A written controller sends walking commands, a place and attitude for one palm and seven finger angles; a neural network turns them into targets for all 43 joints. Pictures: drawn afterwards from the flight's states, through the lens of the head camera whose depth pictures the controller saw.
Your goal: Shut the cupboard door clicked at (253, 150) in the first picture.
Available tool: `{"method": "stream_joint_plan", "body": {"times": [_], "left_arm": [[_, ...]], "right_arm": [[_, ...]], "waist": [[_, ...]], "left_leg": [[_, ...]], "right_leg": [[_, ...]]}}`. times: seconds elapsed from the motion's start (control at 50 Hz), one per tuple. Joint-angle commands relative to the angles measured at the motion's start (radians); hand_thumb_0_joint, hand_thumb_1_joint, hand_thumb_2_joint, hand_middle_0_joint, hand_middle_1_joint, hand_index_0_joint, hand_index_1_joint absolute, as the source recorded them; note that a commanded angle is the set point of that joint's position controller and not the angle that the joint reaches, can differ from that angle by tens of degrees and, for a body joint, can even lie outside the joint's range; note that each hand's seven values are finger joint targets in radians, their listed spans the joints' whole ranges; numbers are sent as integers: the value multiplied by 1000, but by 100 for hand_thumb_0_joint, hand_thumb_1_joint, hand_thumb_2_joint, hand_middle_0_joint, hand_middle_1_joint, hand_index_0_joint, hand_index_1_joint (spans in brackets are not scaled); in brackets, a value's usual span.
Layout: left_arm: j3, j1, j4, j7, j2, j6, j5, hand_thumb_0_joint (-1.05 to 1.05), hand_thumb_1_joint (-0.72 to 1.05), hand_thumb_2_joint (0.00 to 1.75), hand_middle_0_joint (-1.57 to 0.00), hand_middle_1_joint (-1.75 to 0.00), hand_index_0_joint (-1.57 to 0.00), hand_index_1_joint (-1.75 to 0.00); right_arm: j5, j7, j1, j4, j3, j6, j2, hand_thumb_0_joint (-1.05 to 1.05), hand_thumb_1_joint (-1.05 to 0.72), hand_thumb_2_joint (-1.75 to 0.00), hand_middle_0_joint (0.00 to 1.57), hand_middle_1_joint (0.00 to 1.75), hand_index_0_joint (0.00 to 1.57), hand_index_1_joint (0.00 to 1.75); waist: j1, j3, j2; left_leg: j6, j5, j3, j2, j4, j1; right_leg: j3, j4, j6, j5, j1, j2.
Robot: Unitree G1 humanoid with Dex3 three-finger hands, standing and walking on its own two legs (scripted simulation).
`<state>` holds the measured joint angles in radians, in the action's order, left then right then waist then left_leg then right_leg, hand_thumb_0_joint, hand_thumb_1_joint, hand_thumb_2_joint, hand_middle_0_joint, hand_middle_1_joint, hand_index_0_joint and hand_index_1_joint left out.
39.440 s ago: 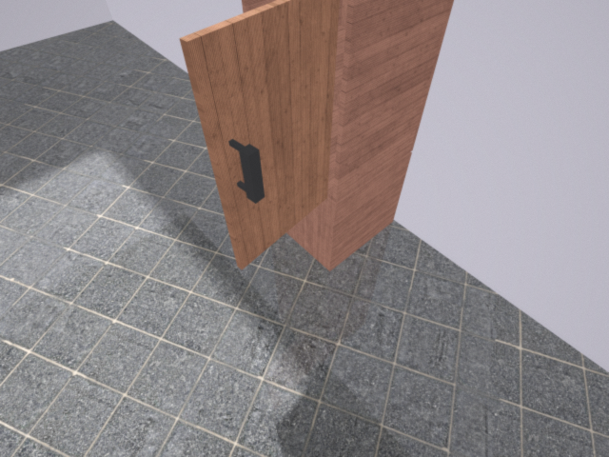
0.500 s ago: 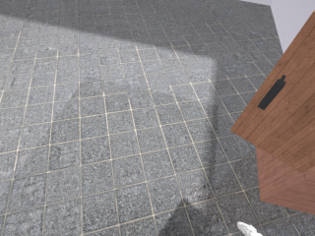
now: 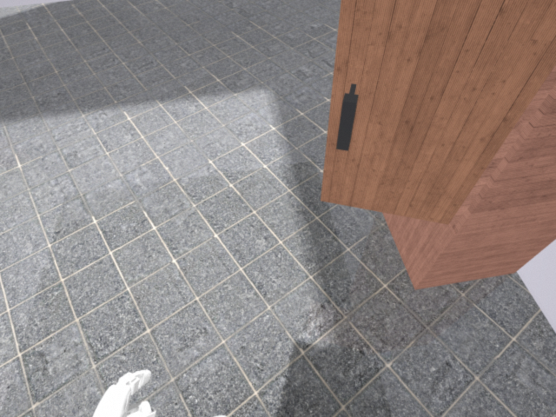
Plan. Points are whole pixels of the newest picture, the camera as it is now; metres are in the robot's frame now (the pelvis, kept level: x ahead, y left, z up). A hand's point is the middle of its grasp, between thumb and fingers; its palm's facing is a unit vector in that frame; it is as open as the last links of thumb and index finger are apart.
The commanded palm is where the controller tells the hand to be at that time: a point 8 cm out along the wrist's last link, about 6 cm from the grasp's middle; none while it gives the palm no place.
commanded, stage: turn to face it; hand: left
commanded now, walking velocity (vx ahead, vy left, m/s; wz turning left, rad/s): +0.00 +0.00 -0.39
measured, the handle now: (348, 117) +0.67 -0.12 +0.01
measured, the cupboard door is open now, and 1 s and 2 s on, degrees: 66 66 66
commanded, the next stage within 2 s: take the last steps up to it in 0.40 s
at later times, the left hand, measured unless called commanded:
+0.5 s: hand out of the picture +0.12 +0.21 -0.17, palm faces -0.11 -0.98 -0.19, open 7.3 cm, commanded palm none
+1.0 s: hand (248, 342) +0.25 +0.07 -0.14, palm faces -0.34 -0.91 -0.23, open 7.3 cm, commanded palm none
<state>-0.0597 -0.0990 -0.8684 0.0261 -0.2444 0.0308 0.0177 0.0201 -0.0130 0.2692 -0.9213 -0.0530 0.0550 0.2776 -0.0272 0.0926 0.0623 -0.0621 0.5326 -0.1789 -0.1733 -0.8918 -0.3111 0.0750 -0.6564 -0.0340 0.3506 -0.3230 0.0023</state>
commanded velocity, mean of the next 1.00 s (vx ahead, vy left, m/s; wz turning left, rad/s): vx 0.12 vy -0.07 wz -0.22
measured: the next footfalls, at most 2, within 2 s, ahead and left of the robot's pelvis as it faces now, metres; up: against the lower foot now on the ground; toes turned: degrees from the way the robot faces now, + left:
left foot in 0.42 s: +0.09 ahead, +0.12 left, +0.00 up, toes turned -6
right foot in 0.94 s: +0.09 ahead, -0.18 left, +0.00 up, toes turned -23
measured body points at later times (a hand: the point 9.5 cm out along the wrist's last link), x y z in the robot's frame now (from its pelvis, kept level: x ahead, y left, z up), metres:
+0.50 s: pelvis +0.04 +0.02 +0.01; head +0.08 +0.05 +0.46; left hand +0.13 +0.26 -0.15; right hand +0.09 -0.23 -0.11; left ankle +0.05 +0.12 -0.72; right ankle -0.01 -0.10 -0.69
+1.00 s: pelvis +0.07 -0.07 +0.01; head +0.08 -0.09 +0.46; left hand +0.27 +0.12 -0.12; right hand -0.08 -0.30 -0.14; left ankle +0.05 +0.10 -0.69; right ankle +0.06 -0.17 -0.72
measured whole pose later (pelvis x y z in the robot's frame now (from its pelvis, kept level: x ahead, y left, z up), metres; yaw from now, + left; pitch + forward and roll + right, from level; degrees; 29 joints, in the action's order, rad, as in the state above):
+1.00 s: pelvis +0.07 -0.07 +0.01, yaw -18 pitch +0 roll -1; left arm -0.05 -0.11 -0.96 0.04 -0.21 0.01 0.02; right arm 0.03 -0.02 0.40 -1.08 -0.05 0.03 0.26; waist -0.06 0.04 0.05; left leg -0.04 0.53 -0.08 -0.16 -0.85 -0.27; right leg 0.10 -0.57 -0.04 0.28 -0.29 0.01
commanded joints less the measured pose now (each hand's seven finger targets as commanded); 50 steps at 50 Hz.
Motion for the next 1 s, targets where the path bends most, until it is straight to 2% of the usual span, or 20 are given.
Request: {"method": "stream_joint_plan", "body": {"times": [0.0,0.04,0.08,0.22,0.3,0.36,0.38,0.4,0.42,0.44,0.52,0.64,0.76,0.84,0.88,0.9,0.92,0.94,0.96,0.98], "left_arm": [[-54,-122,33,-47,-219,-14,-4,0,90,90,-20,-30,-20,-30],[-32,-46,50,-47,-161,-18,-6,0,90,90,-20,-30,-20,-30],[-27,-41,54,-41,-158,-24,-3,0,90,90,-20,-30,-20,-30],[-33,-124,12,-37,-156,-28,3,0,90,90,-20,-30,-20,-30],[-42,-120,2,-43,-161,-24,9,0,90,90,-20,-30,-20,-30],[-38,-80,-3,-45,-139,-16,-3,0,90,90,-20,-30,-20,-30],[-29,-102,1,-43,-93,-13,-10,0,90,90,-20,-30,-20,-30],[-18,-146,3,-38,-43,-10,-17,0,90,90,-20,-30,-20,-30],[-18,-127,4,-39,-65,-6,-11,0,90,90,-20,-30,-20,-30],[-20,-113,3,-36,-67,-1,-5,0,90,90,-20,-30,-20,-30],[-26,-110,-30,-18,-58,13,-1,0,90,90,-20,-30,-20,-30],[-19,-20,-19,14,-44,7,8,0,90,90,-20,-30,-20,-30],[-8,68,0,34,-25,3,8,0,90,90,-20,-30,-20,-30],[-15,20,-19,39,-40,0,7,0,90,90,-20,-30,-20,-30],[-28,-129,-74,36,-70,-9,9,0,90,90,-20,-30,-20,-30],[-41,-239,-110,26,-132,-22,13,0,90,90,-20,-30,-20,-30],[-61,-337,-143,6,-240,-36,17,0,90,90,-20,-30,-20,-30],[-55,-332,-140,-12,-236,-28,1,0,90,90,-20,-30,-20,-30],[-46,-235,-112,-18,-206,-26,3,0,90,90,-20,-30,-20,-30],[-38,-169,-99,-21,-166,-30,4,0,90,90,-20,-30,-20,-30]], "right_arm": [[-9,-15,-94,130,-11,-20,68,0,-90,-90,20,30,20,30],[-3,-7,-62,91,-14,-17,83,0,-90,-90,20,30,20,30],[-1,0,-22,72,-11,-11,62,0,-90,-90,20,30,20,30],[-4,-4,-82,82,-7,-18,46,0,-90,-90,20,30,20,30],[-12,-10,-92,85,-3,-30,31,0,-90,-90,20,30,20,30],[-14,-17,17,39,0,-47,34,0,-90,-90,20,30,20,30],[-8,-20,43,34,-4,-61,85,0,-90,-90,20,30,20,30],[3,-25,42,44,-15,-64,165,0,-90,-90,20,30,20,30],[9,-30,40,52,-14,-52,164,0,-90,-90,20,30,20,30],[12,-35,18,55,-3,-53,141,0,-90,-90,20,30,20,30],[16,-44,2,50,10,-60,96,0,-90,-90,20,30,20,30],[17,-38,124,-4,-13,-76,111,0,-90,-90,20,30,20,30],[24,-28,147,-48,-29,-80,133,0,-90,-90,20,30,20,30],[23,-20,93,-54,-38,-77,154,0,-90,-90,20,30,20,30],[18,-16,49,-55,-35,-75,150,0,-90,-90,20,30,20,30],[7,-9,37,-48,-27,-77,113,0,-90,-90,20,30,20,30],[-5,-5,-4,-5,1,-79,16,0,-90,-90,20,30,20,30],[-1,-8,-37,14,-4,-66,48,0,-90,-90,20,30,20,30],[-3,-7,-15,2,-10,-63,44,0,-90,-90,20,30,20,30],[2,-10,-3,-22,-11,-64,41,0,-90,-90,20,30,20,30]], "waist": [[70,-135,-304],[25,-136,-251],[6,-154,-203],[41,-148,-194],[41,-139,-205],[-11,-158,-163],[-7,-193,-24],[10,-192,210],[-2,-158,184],[6,-118,139],[18,-106,118],[-38,-118,66],[-51,-49,137],[-13,-34,142],[65,-80,59],[118,-126,-84],[161,-146,-425],[156,-95,-354],[105,-45,-276],[74,-28,-324]], "left_leg": [[-14,7,181,46,-351,-360],[-25,-112,184,36,-309,-270],[-30,-151,161,62,-249,-215],[-30,-134,158,103,-65,-230],[-12,-107,159,124,131,-128],[3,-366,155,132,461,133],[37,-498,261,12,545,246],[132,-734,451,-182,543,297],[221,-781,473,-255,558,224],[245,-775,444,-242,569,162],[201,-806,301,-147,556,206],[197,-577,289,-181,608,343],[182,-461,213,-192,636,263],[158,-307,183,-185,616,109],[106,-240,112,-121,477,7],[67,-182,19,-39,289,-134],[25,143,-43,115,-29,-365],[46,147,96,91,-184,-358],[53,56,123,60,-246,-371],[50,-4,133,48,-274,-370]], "right_leg": [[-419,311,-184,-568,274,-328],[-289,303,-145,-560,184,-250],[-244,306,-132,-540,146,-215],[-329,312,-160,-528,226,-218],[-381,276,-173,-580,193,-233],[-338,177,-84,-476,77,-158],[-267,87,-29,-321,-5,-63],[-156,-50,26,42,-124,41],[-127,-216,37,249,-124,35],[-144,-317,40,236,-123,13],[-123,-415,65,122,-176,-7],[-78,-378,70,37,-287,-38],[-27,-135,63,31,-208,-55],[9,17,41,-5,-5,-30],[30,177,26,-119,224,7],[-68,280,-5,-44,414,-76],[-445,413,-110,38,515,-322],[-492,490,-167,69,358,-381],[-424,512,-192,178,278,-362],[-422,519,-182,184,228,-322]]}}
